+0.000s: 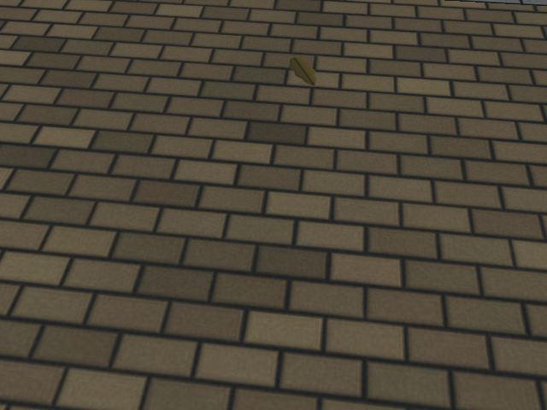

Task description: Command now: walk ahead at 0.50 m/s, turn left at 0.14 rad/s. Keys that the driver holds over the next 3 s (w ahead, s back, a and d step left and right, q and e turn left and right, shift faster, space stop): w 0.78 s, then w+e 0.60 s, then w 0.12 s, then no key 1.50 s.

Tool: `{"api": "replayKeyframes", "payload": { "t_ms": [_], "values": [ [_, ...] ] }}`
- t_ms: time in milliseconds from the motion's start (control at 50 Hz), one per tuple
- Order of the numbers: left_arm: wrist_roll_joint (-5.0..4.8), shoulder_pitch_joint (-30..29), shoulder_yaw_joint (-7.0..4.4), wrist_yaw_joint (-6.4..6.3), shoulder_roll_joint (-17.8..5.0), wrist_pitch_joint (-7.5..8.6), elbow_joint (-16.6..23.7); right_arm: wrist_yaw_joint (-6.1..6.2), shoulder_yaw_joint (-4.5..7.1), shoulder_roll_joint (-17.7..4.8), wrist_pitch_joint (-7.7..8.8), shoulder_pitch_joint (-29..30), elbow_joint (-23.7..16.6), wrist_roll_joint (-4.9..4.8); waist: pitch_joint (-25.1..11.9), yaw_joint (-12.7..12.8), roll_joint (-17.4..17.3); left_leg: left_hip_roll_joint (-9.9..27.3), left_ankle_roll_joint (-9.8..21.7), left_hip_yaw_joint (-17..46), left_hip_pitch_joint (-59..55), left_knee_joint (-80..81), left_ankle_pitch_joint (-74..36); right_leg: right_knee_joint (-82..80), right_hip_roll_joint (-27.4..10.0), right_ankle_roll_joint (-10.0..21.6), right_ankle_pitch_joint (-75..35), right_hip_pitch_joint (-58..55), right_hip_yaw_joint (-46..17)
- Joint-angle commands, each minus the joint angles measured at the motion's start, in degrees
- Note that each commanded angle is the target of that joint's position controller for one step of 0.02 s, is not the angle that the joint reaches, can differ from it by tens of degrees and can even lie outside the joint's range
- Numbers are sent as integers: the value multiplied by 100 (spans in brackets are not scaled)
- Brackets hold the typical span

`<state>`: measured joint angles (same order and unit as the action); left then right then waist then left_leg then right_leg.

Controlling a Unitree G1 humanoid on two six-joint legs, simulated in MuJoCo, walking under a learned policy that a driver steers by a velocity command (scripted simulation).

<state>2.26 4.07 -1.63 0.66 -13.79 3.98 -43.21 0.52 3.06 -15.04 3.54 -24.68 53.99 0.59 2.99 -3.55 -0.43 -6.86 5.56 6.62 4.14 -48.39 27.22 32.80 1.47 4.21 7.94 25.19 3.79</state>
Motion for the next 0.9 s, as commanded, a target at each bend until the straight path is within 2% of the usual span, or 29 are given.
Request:
{"api": "replayKeyframes", "payload": {
  "t_ms": [20,40,80,100,140,220,300,360,420,440,460,480,500,520,540,560,580,620,660,700,780,840,900],
  "values": [
    [-136,1178,-303,-3,-803,-42,-114,-30,116,-667,84,-39,-415,57,-593,484,283,446,0,103,2945,-2518,-599,-1815,-2172,1077,1256,-2751,-3489],
    [-94,982,-246,14,-594,-10,-137,-64,77,-556,90,241,-489,59,-308,425,78,630,-20,26,2845,-2246,-877,-1951,-1877,942,592,-2253,-2828],
    [-112,1050,-183,-13,-465,63,-320,-142,47,-438,-13,255,-502,145,-216,238,407,847,-118,-113,2523,-1827,-1015,-2137,-1460,728,-283,-1778,-1960],
    [-130,1184,-176,-4,-467,114,-411,-174,32,-377,-58,227,-484,163,-261,210,492,863,-166,-190,2438,-1725,-1054,-2187,-1397,729,-648,-1729,-1784],
    [-178,1421,-197,13,-551,189,-565,-218,5,-302,-110,385,-526,185,-229,181,472,958,-258,-353,2661,-1517,-1178,-2326,-1345,796,-1019,-1757,-1507],
    [-197,1799,-195,14,-583,183,-777,-265,-71,-231,-130,1442,-858,175,66,368,419,1223,-462,-676,3340,-554,-1932,-2629,-1168,779,-1229,-1915,-1070],
    [-199,2130,-196,7,-650,179,-948,-286,-184,-80,-95,2272,-1094,121,112,581,446,1118,-501,-949,3033,770,-2588,-2558,-1045,635,-1754,-2064,-714],
    [-164,2354,-194,-24,-700,152,-1073,-261,-193,-148,-76,2650,-1204,101,144,682,460,1000,-393,-1023,2892,1286,-2579,-2382,-1224,623,-2063,-2471,-725],
    [-124,2309,-211,-78,-780,105,-1154,-224,-149,-267,-33,2614,-1232,109,132,547,485,864,-161,-1020,2580,1641,-2060,-1970,-1441,561,-2813,-2889,-745],
    [-116,2227,-219,-94,-822,90,-1161,-195,-112,-326,-7,2317,-1141,121,-12,389,504,720,-61,-1063,2137,1793,-1839,-1578,-1431,495,-3494,-2941,-684],
    [-127,2153,-221,-97,-845,63,-1173,-155,-57,-398,36,1671,-919,145,-339,97,429,539,67,-1147,1338,2115,-1855,-813,-1311,413,-4009,-2894,-550],
    [-147,2137,-188,-94,-766,51,-1148,-96,34,-599,99,729,-602,222,-882,-259,236,680,259,-968,28,2264,-1957,297,-1065,297,-3587,-2333,-343],
    [-255,2207,-79,-68,-420,69,-888,-15,172,-1116,133,-180,-476,368,-1670,-484,-519,2152,686,777,-1601,2382,-1377,2149,-642,108,-1542,-855,-37],
    [-303,2737,-69,-64,-206,51,-887,-41,272,-1448,63,-256,-419,265,-2083,-214,-1447,3254,1311,3092,-2282,3071,-1377,3701,288,8,2366,667,-124],
    [-151,2236,-214,-97,-735,0,-913,-74,211,-1069,13,182,-443,50,-1365,-129,-531,2899,1154,2720,-1684,3186,-994,3993,-83,91,2019,1120,-695],
    [-152,1871,-204,-51,-634,37,-802,-92,118,-727,26,692,-509,19,-640,53,-373,2654,1000,1896,-869,3371,-1192,3804,-306,106,1491,1176,-696],
    [-158,1722,-180,-21,-512,42,-795,-110,56,-482,63,959,-521,42,-362,207,-261,2352,807,1340,-312,3603,-1581,3468,-494,90,1152,963,-671],
    [-29,1849,-161,45,-384,-92,-883,-78,-7,-281,134,1040,-408,19,-206,475,-397,1958,574,637,316,3869,-2170,3085,-654,-53,909,476,-598],
    [-10,1775,-158,105,-310,-182,-864,-77,12,-362,228,785,-259,-11,-238,535,-330,1883,629,378,384,3999,-2680,2959,-664,-160,736,449,-485],
    [-4,1373,-160,135,-309,-232,-742,-75,41,-468,263,586,-133,-37,-75,516,-279,1831,666,177,355,4197,-2677,2696,-765,-266,375,819,-405],
    [-41,446,-136,142,-303,-237,-444,-75,15,-421,229,167,70,-32,163,323,-229,1693,615,-110,75,4316,-3002,1796,-833,-407,-358,1365,-257],
    [-97,1,-66,149,-201,-215,-325,-57,12,-452,240,-37,174,12,209,192,-265,1676,498,-518,-169,4307,-3371,1075,-672,-335,-757,1252,-157],
    [-106,-427,-32,149,-196,-194,-167,0,-8,-404,243,-298,322,63,336,58,-266,1832,439,-815,-615,4244,-3774,594,-504,-153,-818,1261,-88]
  ]
}}
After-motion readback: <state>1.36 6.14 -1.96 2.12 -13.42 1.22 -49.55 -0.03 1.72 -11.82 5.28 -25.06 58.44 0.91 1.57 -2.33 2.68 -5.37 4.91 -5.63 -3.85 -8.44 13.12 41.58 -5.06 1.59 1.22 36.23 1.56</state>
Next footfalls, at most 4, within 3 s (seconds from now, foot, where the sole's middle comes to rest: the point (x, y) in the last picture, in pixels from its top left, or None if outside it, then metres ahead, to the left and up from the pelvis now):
0.48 left None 0.41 0.11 -0.76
1.06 right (298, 310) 0.71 -0.07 -0.76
1.58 left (261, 209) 1.05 0.01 -0.76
2.00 right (327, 229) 0.96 -0.18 -0.76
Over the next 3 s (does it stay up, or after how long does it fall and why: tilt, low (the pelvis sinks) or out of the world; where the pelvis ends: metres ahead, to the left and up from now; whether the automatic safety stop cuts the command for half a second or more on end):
stays up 0.97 -0.08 0.02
